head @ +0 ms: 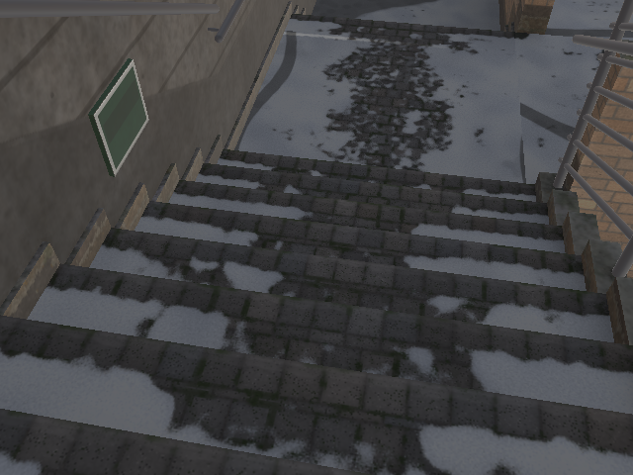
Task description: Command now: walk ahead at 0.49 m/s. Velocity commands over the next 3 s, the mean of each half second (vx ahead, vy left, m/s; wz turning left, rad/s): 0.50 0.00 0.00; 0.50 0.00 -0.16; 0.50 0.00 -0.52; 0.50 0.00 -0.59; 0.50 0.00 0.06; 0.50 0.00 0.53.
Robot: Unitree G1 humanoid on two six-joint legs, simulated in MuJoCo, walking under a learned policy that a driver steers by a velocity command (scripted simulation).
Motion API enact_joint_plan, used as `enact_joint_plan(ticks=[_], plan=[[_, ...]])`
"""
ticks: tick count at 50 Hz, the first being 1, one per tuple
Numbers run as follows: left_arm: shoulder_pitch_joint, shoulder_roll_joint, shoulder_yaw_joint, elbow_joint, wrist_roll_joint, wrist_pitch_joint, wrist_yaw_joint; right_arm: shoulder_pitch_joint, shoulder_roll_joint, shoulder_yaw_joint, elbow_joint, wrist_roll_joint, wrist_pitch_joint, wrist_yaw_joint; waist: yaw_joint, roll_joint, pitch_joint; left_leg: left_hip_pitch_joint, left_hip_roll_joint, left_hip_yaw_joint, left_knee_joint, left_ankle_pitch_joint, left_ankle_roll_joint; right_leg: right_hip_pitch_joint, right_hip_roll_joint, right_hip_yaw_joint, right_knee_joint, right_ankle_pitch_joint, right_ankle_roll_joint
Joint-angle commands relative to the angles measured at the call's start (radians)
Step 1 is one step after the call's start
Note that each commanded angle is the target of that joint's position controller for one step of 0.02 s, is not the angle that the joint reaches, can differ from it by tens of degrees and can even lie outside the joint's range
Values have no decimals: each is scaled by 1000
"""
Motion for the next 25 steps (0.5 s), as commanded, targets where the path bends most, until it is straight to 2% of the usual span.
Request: enact_joint_plan(ticks=[1, 2, 4, 5, 7, 9, 10, 13, 14, 15, 16, 17, 18, 19, 20, 21, 22, 23, 24, 25], plan=[[20, -49, -6, -83, 4, 13, 14, 17, 22, 11, -21, 19, -34, -3, 58, 55, 57, -53, 282, -300, -350, 25, 212, -101, -93, 22, -78, -77, -9], [20, -44, -9, -81, -2, 18, 8, 29, -5, 6, -25, 11, -43, 1, 54, 65, 67, -76, 258, -259, -368, 13, 207, -118, -91, -7, -138, 0, -2], [-31, -33, -14, -90, -9, 23, 0, 56, -22, 9, -24, -19, -50, 17, 46, 51, 69, -141, 228, -185, -367, 91, 192, -88, -95, -50, -318, 219, 3], [-98, -28, -17, -113, -8, 26, -3, 80, -21, 14, -17, -21, -50, 27, 32, 57, 61, -159, 214, -159, -362, 146, 186, -51, -89, -71, -408, 306, 5], [-207, -12, -17, -146, -10, 39, -6, 176, -37, 20, 16, -13, -53, 43, 5, 85, 50, -70, 235, -170, -339, 251, 190, -71, -74, -70, -504, 415, 24], [-260, 30, -4, -156, -18, 45, 1, 262, -70, 18, 44, -9, -51, 51, -12, 91, 50, 98, 276, -186, -294, 372, 189, -156, -67, -49, -599, 444, 33], [-292, 53, 6, -164, -21, 43, 3, 291, -80, 16, 55, -11, -47, 50, -20, 83, 45, 181, 288, -194, -271, 414, 180, -190, -57, -40, -645, 435, 35], [-398, 48, 14, -183, -26, 35, 11, 337, -89, 14, 79, -15, -24, 39, -42, 94, 39, 330, 313, -187, -228, 415, 141, -208, -36, -54, -734, 355, 23], [-420, 39, 14, -188, -25, 30, 9, 347, -81, 15, 85, -25, -13, 39, -44, 108, 40, 314, 318, -185, -211, 399, 129, -158, -25, -70, -723, 339, 14], [-408, 47, 20, -180, -33, 21, 11, 323, -96, 8, 80, -22, -5, 37, -23, 103, 37, 313, 319, -180, -184, 418, 117, -108, -13, -78, -752, 343, 3], [-370, 71, 34, -165, -47, 9, 14, 299, -111, 1, 71, -17, 0, 35, 7, 98, 18, 276, 294, -158, -128, 489, 96, 7, 13, -107, -778, 375, -19], [-273, 123, 57, -132, -62, -8, 19, 289, -115, -3, 67, -17, -3, 33, 44, 85, -36, 181, 244, -119, -24, 548, 53, 215, 20, -100, -747, 455, -65], [-65, 206, 80, -77, -66, -18, 20, 336, -49, 14, 50, -22, -10, 32, 84, -72, -219, -21, 125, -48, 261, 297, -27, 595, -113, 62, -724, 653, -206], [220, 217, 73, -12, -63, -18, 24, 408, 56, 55, 25, -37, -24, 53, 160, -281, -434, -336, -17, -80, 598, -403, -88, 992, -361, 510, -891, 528, -399], [283, 183, 88, 46, -18, -24, 33, 211, -44, 15, -4, -9, -21, 57, 229, -110, -200, -549, 18, -203, 842, -426, -43, 860, -323, 563, -968, 293, -292], [133, 177, 89, 20, -26, -33, 33, 159, -57, 8, -13, 0, -21, 37, 168, -27, -67, -539, 81, -233, 882, -308, -11, 630, -311, 424, -991, 232, -235], [23, 96, 65, -3, -33, -28, 37, 146, -65, 2, -12, -12, -17, 17, 112, 6, -31, -463, 138, -224, 848, -221, 0, 475, -281, 350, -1030, 222, -224], [-10, 20, 41, -11, -44, -24, 41, 134, -30, 9, -25, -29, -14, 5, 75, -2, -19, -408, 171, -226, 801, -148, 11, 388, -256, 284, -1059, 292, -214], [-32, -14, 32, -23, -45, -22, 45, 110, 9, 18, -37, -41, -9, 5, 51, 3, 8, -372, 188, -215, 765, -107, 10, 317, -231, 223, -1079, 352, -202], [-25, -28, 27, -22, -41, -25, 46, 104, 26, 18, -44, -38, -2, 12, 35, 2, 6, -348, 189, -204, 731, -90, 9, 286, -209, 185, -1095, 379, -192]])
